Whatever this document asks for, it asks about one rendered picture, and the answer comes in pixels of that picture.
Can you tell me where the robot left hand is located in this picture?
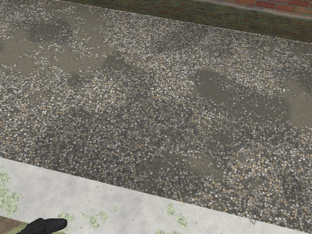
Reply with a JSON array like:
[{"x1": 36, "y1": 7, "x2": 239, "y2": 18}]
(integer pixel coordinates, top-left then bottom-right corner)
[{"x1": 17, "y1": 217, "x2": 67, "y2": 234}]

